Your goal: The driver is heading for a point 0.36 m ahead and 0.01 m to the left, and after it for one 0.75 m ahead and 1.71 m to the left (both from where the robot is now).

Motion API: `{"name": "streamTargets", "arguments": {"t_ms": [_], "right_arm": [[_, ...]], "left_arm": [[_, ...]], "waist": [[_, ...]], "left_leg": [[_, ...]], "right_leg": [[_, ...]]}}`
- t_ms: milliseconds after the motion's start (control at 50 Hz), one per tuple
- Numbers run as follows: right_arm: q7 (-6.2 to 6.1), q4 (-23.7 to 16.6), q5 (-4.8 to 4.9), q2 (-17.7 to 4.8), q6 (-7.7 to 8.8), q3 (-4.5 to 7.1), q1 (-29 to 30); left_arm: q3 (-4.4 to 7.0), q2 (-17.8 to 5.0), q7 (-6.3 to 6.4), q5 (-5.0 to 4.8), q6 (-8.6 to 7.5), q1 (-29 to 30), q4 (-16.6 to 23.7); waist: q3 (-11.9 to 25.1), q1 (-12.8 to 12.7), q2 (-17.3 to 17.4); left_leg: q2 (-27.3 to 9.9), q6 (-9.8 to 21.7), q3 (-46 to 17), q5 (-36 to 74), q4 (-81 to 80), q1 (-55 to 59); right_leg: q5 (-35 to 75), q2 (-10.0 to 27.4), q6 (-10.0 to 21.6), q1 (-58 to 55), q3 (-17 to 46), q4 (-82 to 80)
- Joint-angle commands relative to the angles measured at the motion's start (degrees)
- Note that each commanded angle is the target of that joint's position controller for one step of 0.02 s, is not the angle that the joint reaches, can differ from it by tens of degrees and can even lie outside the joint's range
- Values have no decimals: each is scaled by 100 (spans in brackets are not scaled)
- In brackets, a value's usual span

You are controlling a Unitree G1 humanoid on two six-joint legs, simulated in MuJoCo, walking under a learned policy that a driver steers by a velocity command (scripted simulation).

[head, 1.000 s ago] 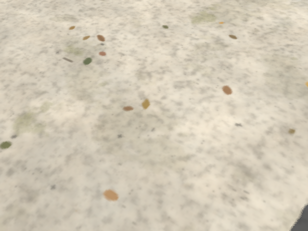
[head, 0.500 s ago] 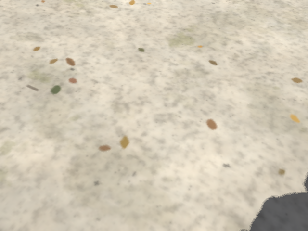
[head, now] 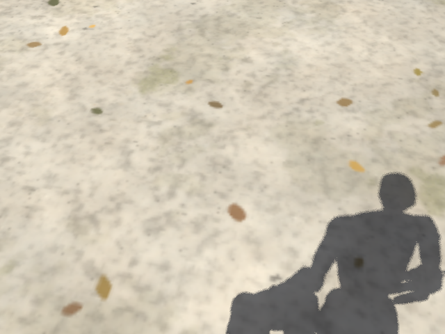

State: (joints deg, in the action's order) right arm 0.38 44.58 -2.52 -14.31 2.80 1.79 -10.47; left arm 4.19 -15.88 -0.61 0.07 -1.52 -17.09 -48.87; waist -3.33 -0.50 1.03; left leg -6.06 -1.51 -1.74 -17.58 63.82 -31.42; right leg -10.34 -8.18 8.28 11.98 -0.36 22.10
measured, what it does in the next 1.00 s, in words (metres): walks ahead: left foot, then right foot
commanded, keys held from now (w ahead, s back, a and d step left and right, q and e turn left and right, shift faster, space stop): w+e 0.18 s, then w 0.04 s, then w+q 0.68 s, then q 0.10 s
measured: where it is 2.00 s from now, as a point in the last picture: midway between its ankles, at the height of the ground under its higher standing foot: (223, 265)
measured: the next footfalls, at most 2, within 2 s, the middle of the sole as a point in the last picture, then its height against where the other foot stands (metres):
left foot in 0.32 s outside the picture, level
right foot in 0.82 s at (268, 289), level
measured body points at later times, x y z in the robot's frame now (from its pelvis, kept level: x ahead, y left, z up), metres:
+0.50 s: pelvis +0.28 +0.05 +0.00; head +0.31 +0.06 +0.45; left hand +0.41 +0.31 -0.13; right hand +0.32 -0.23 -0.12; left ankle +0.32 +0.12 -0.74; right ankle +0.22 -0.07 -0.66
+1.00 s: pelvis +0.53 +0.00 +0.00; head +0.56 -0.02 +0.45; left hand +0.61 +0.28 -0.09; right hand +0.65 -0.27 -0.13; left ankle +0.48 +0.11 -0.66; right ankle +0.56 -0.09 -0.74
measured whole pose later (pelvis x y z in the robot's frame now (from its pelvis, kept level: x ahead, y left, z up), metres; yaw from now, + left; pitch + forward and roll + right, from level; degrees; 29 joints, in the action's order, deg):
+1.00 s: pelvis +0.53 +0.00 +0.00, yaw +10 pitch +1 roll +0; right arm 1.5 46.5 -1.7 -18.0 0.3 4.9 -16.4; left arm 1.5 -14.3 0.7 1.6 -4.5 -12.8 -43.3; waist -1.8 1.0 2.6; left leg 1.2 2.1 -1.8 -20.4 62.5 -27.3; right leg -10.8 -0.3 2.3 12.9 -4.4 22.8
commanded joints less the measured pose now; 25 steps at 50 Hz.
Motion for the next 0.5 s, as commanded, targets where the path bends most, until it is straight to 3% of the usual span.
{"name": "streamTargets", "arguments": {"t_ms": [20,140,200,260,280,300,320,340,360,380,400,440,500], "right_arm": [[30,-281,-32,-417,-116,101,-204],[80,-693,37,-431,-74,47,1072],[99,-848,73,-468,-5,14,1424],[104,-738,67,-565,72,37,995],[69,-605,74,-678,91,94,604],[14,-364,67,-786,130,162,-102],[-55,-182,18,-1001,183,240,-900],[-99,-159,-89,-1612,192,387,-1582],[-27,15,73,-1565,89,422,-1490],[31,-103,182,-1168,41,342,-889],[69,-165,206,-833,42,270,-542],[68,-30,189,-616,80,188,-496],[60,185,242,-747,162,239,-819]], "left_arm": [[187,-827,14,-11,-168,-161,314],[205,-860,40,6,-137,-813,227],[204,-899,83,64,-126,-984,217],[164,-887,139,86,-179,-825,211],[165,-942,138,95,-212,-744,202],[157,-963,120,101,-230,-681,171],[111,-842,96,108,-258,-690,189],[4,-386,62,-56,-273,-1200,369],[10,-520,48,48,-276,-1344,316],[16,-655,50,202,-248,-969,330],[-11,-656,10,246,-262,-441,414],[-48,-551,-40,297,-223,-118,575],[-132,-404,-79,313,-130,-132,588]], "waist": [[235,131,-199],[130,-389,-439],[130,-503,-485],[172,-269,-593],[278,-90,-625],[588,255,-458],[1104,612,-235],[1963,556,870],[1914,380,1409],[924,155,600],[471,169,94],[135,-18,226],[334,-95,407]], "left_leg": [[-15,-171,155,502,-557,-317],[206,-204,126,1576,-2132,-701],[376,-109,147,1562,-2663,-597],[487,207,206,1363,-3259,389],[635,343,296,1094,-3365,950],[796,498,413,1018,-3689,1745],[368,732,-27,821,-3763,2860],[-1128,1422,-2487,66,-3944,4425],[-1578,1808,-4413,-96,-4855,4499],[-1396,1800,-3892,-681,-4903,3774],[-1120,1711,-3121,-431,-4949,3141],[-549,1458,-2224,730,-5122,2455],[-280,1557,-1740,1957,-5172,2294]], "right_leg": [[1815,1449,810,-135,1501,-1041],[1803,1357,527,-782,1730,-828],[2256,1470,487,-1143,1877,-546],[2678,1670,232,-1147,1866,-375],[3363,1650,132,-1147,1768,-55],[3929,1428,21,-1165,1484,801],[3376,1137,-97,-693,1191,2010],[1128,412,-392,772,675,4036],[-1844,-41,-433,1856,584,4859],[-1468,441,-398,2346,684,5143],[-1052,699,-415,2354,590,4904],[-792,1015,-519,2118,469,4221],[-729,1052,-771,1859,257,3765]]}}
